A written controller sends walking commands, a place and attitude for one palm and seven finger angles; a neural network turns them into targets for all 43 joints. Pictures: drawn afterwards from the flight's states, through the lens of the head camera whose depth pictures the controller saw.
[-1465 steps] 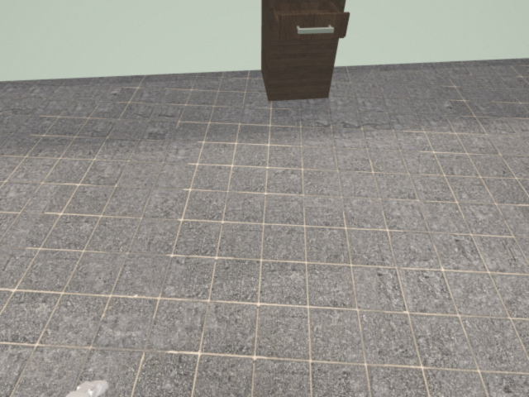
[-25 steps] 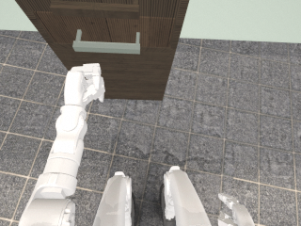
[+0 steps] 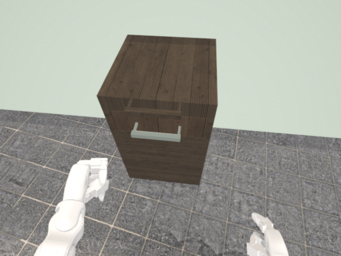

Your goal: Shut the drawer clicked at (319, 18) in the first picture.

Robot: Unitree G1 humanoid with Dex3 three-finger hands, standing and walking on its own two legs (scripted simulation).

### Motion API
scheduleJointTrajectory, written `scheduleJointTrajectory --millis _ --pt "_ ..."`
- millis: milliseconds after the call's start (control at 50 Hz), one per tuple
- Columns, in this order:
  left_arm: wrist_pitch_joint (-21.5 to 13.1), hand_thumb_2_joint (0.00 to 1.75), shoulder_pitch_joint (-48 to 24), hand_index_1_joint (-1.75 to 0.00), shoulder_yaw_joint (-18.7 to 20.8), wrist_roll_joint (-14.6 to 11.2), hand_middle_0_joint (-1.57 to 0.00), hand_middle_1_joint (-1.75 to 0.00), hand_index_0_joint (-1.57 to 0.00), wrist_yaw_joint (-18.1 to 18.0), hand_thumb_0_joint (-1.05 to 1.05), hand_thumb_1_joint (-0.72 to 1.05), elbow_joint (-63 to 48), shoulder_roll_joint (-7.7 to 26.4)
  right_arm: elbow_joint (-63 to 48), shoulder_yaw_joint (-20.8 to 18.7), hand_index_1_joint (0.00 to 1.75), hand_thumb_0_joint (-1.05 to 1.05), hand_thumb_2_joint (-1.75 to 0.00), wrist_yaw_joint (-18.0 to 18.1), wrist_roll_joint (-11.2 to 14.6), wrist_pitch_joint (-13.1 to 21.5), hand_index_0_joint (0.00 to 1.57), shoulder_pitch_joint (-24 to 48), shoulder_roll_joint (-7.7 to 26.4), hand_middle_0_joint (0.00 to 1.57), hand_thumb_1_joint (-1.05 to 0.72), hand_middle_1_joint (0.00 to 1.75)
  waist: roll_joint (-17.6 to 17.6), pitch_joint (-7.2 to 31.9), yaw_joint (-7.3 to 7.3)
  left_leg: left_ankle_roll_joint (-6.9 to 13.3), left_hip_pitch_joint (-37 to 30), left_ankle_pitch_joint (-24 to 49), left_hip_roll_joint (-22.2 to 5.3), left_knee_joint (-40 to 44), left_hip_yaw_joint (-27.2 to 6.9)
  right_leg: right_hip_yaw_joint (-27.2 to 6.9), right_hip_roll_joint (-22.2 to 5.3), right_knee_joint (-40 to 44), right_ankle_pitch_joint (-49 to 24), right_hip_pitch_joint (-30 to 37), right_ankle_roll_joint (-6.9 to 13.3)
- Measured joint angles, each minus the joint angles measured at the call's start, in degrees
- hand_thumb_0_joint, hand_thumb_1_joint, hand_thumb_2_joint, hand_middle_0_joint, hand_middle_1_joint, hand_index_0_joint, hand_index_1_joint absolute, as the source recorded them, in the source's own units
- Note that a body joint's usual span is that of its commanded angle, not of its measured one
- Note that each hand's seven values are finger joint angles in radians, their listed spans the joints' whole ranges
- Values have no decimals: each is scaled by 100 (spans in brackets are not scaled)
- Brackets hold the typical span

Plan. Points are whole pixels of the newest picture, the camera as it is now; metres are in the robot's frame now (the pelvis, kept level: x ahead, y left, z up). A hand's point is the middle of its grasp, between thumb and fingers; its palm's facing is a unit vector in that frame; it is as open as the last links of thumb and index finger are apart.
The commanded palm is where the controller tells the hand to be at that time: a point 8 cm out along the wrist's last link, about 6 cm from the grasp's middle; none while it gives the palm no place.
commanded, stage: draw the hand back to the body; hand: left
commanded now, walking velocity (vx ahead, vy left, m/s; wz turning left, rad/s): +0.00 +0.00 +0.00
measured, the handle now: (156, 131) +0.59 +0.08 -0.18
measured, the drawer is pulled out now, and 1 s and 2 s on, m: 0.00 0.00 0.00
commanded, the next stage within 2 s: step back with the hand held close in 0.64 s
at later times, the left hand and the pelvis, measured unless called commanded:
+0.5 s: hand (1, 193) +0.18 +0.24 +0.20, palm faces +0.40 -0.81 -0.43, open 3.3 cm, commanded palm +0.14 +0.28 +0.21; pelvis +0.01 +0.00 +0.03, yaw +0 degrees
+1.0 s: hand (6, 202) +0.18 +0.24 +0.19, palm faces +0.34 -0.81 -0.48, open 3.3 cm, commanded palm +0.11 +0.28 +0.21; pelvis -0.02 +0.00 +0.03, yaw +0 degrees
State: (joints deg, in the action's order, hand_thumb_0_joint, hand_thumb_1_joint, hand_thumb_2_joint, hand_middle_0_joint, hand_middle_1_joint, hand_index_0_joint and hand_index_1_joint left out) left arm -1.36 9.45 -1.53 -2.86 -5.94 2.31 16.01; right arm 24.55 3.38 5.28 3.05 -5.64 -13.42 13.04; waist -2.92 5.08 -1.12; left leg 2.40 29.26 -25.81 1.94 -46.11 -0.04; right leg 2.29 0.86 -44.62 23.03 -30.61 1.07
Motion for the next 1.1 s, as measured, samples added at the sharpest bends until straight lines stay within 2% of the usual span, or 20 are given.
scheduleJointTrajectory --millis 100,240,400,520,580,660,780,900,1000,1100 --pt "176 90 413 -160 208 -31 -140 -160 -139 -95 2 90 -651 31 239 82 30 1 -90 12 -29 247 20 66 -17 20 -91 30 -83 -143 127 8 -852 237 20 680 -22 -3 -10 672 -223 858 -20" --pt "156 90 1261 -160 594 -98 -140 -160 -139 -2 2 90 -1734 96 478 80 30 1 -90 -67 -113 578 20 189 -43 20 -91 30 -149 -288 252 6 -1719 523 21 1430 -26 -24 -2 1398 -494 1713 -26" --pt "29 90 1898 -160 1319 -156 -140 -160 -139 11 2 89 -2639 333 676 -8 30 1 -90 -129 -184 879 20 214 -1 20 -90 30 -196 -388 429 -18 -2182 707 4 1819 -73 13 16 1813 -679 2200 -5" --pt "-257 90 2184 -160 1923 -203 -140 -160 -140 -11 2 89 -3147 501 839 -81 30 2 -90 -137 -188 1045 20 197 -1 20 -90 30 -242 -392 519 -38 -2318 760 -22 1896 -77 17 43 1909 -743 2343 19" --pt "-357 90 2147 -160 1971 -205 -140 -160 -140 -13 2 89 -3036 387 891 -115 30 2 -90 -137 -181 1042 20 212 3 20 -90 30 -254 -446 514 -43 -2326 783 -24 1887 -89 31 43 1901 -764 2355 26" --pt "-320 90 2086 -160 1796 -170 -141 -160 -140 -4 2 89 -2841 240 949 -129 30 2 -90 -115 -197 1070 20 171 20 20 -90 30 -233 -488 503 -53 -2324 820 -24 1886 -84 29 42 1866 -783 2336 40" --pt "-339 90 2166 -160 1693 -161 -141 -160 -140 -2 2 89 -2842 278 1019 -135 30 2 -90 -74 -199 1183 20 70 -5 20 -90 30 -180 -490 440 -80 -2367 832 -62 1883 -56 3 80 1866 -809 2367 68" --pt "-892 90 2104 -160 2212 -71 -141 -160 -140 -67 2 89 -2832 430 942 -217 30 2 -90 -163 -239 1027 20 137 44 20 -90 30 -164 -499 193 -81 -1945 888 -119 1767 -91 44 136 2016 -998 2074 74" --pt "-1016 90 2502 -160 2118 -29 -141 -160 -140 -81 2 89 -2927 412 917 -382 30 2 -90 -148 -239 831 20 168 135 20 -90 30 -102 -548 40 -4 -1763 1073 -3 1971 13 -57 17 1989 -1088 1770 -15" --pt "-1041 90 2757 -160 2104 -33 -141 -160 -140 -78 2 89 -3100 608 895 -478 30 2 -90 -76 -212 688 20 145 132 20 -91 30 -20 -596 28 47 -1609 1149 79 1962 37 -78 -67 1892 -1110 1580 -73"
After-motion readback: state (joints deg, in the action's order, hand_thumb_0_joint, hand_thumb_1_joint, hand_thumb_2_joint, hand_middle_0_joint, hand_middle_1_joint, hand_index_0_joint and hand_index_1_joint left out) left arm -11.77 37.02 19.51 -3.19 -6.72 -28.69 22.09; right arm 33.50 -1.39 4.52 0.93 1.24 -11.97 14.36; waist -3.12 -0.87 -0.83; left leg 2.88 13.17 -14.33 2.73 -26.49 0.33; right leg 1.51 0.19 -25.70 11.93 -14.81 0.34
